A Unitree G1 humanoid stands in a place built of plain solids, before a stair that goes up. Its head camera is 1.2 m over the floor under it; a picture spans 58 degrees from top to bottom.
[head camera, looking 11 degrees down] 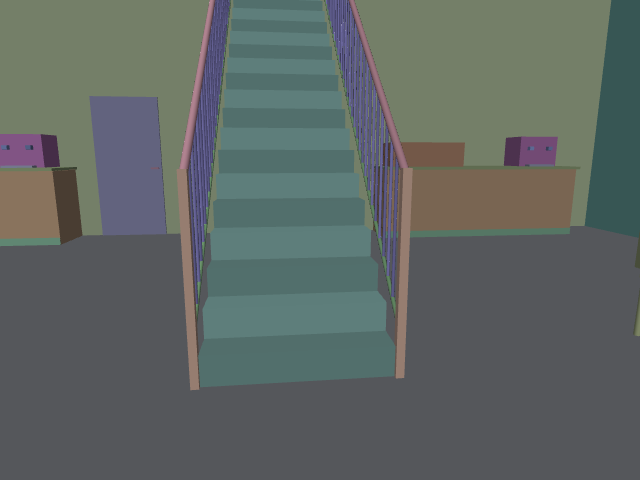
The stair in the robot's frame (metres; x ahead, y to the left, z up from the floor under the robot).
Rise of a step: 0.18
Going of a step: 0.22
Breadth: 1.06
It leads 6 degrees to the left of straight ahead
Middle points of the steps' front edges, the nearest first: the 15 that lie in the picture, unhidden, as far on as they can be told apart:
2.15 0.11 0.18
2.37 0.13 0.36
2.58 0.16 0.53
2.80 0.18 0.71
3.01 0.21 0.89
3.23 0.23 1.07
3.44 0.25 1.25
3.66 0.28 1.42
3.87 0.30 1.60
4.09 0.33 1.78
4.30 0.35 1.96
4.51 0.37 2.14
4.73 0.40 2.31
4.94 0.42 2.49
5.16 0.45 2.67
